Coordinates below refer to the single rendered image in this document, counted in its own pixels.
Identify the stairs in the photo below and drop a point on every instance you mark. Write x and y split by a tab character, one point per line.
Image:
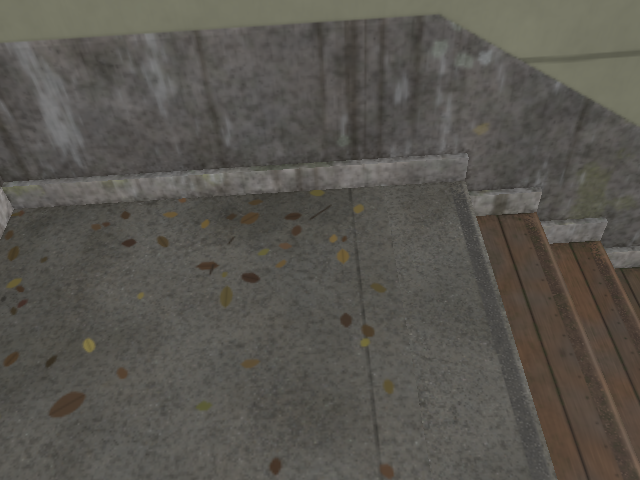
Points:
576	325

